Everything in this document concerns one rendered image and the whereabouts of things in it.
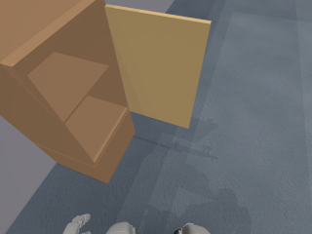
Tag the cupboard door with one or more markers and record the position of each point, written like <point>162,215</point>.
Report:
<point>160,58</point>

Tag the robot thigh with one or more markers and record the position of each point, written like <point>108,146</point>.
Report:
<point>193,229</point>
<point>121,228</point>

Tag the left robot hand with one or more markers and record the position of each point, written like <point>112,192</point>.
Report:
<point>77,222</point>

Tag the robot right thigh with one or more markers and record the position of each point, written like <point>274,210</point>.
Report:
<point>193,229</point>

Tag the robot left thigh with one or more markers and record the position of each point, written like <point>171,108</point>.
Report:
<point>121,228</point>

